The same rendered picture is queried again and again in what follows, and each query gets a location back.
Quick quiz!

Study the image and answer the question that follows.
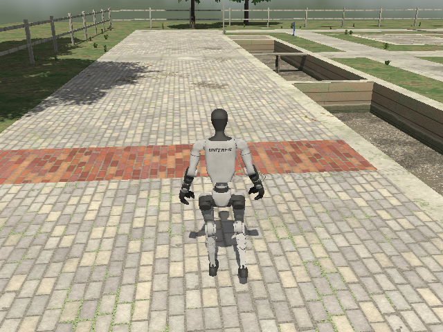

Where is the left robot hand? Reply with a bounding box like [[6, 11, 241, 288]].
[[179, 190, 195, 205]]

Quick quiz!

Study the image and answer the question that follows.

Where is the robot left upper arm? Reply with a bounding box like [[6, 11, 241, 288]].
[[187, 139, 206, 178]]

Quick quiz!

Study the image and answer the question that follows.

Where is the humanoid robot head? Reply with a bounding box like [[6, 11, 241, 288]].
[[209, 109, 232, 141]]

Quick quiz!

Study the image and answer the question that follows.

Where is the right robot hand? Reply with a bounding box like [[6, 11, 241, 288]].
[[248, 186, 264, 200]]

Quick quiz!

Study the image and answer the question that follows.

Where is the robot right forearm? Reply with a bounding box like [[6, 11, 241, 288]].
[[249, 165, 262, 189]]

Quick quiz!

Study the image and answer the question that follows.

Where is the robot right foot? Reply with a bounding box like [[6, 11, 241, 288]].
[[238, 266, 248, 278]]

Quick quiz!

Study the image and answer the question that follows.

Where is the robot right upper arm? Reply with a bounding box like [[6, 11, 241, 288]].
[[234, 138, 255, 176]]

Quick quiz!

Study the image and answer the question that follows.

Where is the robot left forearm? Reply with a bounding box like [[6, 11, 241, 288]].
[[181, 167, 194, 193]]

